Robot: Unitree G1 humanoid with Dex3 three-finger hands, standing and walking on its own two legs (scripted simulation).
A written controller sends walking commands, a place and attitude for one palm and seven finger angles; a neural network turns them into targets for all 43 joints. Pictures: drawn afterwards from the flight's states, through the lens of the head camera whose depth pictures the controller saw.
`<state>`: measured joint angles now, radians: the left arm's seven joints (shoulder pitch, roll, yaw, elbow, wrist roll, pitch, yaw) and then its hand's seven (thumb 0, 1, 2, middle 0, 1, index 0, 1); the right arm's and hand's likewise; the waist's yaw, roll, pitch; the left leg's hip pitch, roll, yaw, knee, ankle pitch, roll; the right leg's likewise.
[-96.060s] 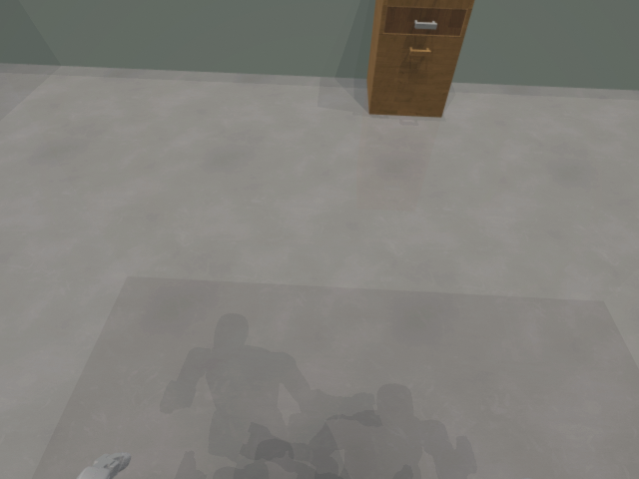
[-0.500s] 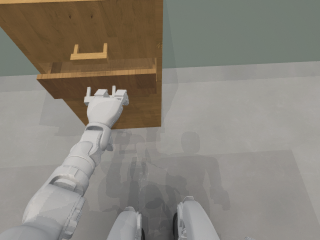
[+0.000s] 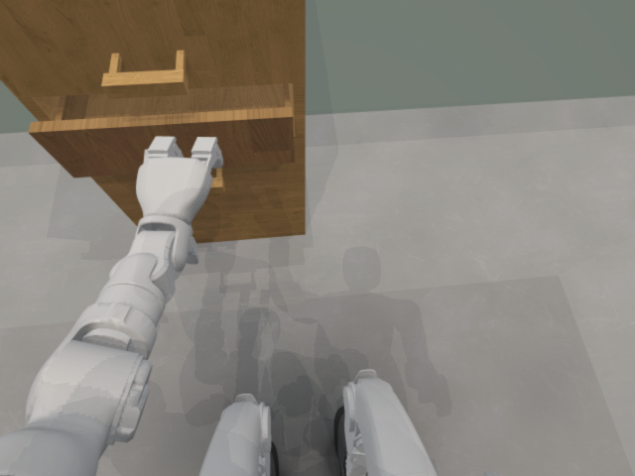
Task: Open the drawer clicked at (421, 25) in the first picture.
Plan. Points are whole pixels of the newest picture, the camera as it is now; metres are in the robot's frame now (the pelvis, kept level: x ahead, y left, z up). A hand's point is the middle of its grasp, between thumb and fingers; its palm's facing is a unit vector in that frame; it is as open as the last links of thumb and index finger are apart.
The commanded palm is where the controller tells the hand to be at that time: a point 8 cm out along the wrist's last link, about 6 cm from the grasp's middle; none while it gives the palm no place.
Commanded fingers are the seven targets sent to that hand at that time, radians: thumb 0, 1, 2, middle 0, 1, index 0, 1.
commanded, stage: lower the fingers behind the handle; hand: left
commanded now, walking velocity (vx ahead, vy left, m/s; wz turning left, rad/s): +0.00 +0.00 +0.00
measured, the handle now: (175, 166) +0.58 +0.19 -0.10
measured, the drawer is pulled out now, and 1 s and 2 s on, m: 0.06 0.06 0.06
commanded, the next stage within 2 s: lift the fingers back up to retry in 1.10 s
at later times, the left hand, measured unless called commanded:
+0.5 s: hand (175, 212) +0.49 +0.18 -0.08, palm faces -0.03 +0.02 -1.00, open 13.8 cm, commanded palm +0.47 +0.16 -0.05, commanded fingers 0.00 -0.50 0.30 -0.30 -1.20 -0.30 -1.20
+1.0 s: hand (178, 213) +0.49 +0.17 -0.08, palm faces -0.02 +0.06 -1.00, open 14.0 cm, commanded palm +0.47 +0.15 -0.07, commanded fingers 0.00 -0.50 0.30 -0.30 -1.20 -0.30 -1.20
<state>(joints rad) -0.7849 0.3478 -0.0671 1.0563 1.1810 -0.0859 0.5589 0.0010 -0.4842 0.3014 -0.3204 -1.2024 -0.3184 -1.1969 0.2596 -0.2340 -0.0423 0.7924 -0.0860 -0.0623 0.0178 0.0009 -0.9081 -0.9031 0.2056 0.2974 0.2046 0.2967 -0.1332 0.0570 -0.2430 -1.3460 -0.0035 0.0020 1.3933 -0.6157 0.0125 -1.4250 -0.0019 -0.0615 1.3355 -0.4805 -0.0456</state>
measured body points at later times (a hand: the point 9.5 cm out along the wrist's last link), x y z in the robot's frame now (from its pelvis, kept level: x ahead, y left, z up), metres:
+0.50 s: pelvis -0.01 +0.01 -0.03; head +0.16 +0.00 +0.39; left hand +0.48 +0.17 -0.02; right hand +0.02 -0.26 -0.17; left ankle +0.01 +0.11 -0.59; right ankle +0.06 -0.10 -0.59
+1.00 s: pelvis -0.04 +0.00 -0.05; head +0.14 +0.00 +0.36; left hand +0.48 +0.17 -0.03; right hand +0.00 -0.26 -0.19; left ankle +0.01 +0.11 -0.59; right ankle +0.06 -0.10 -0.59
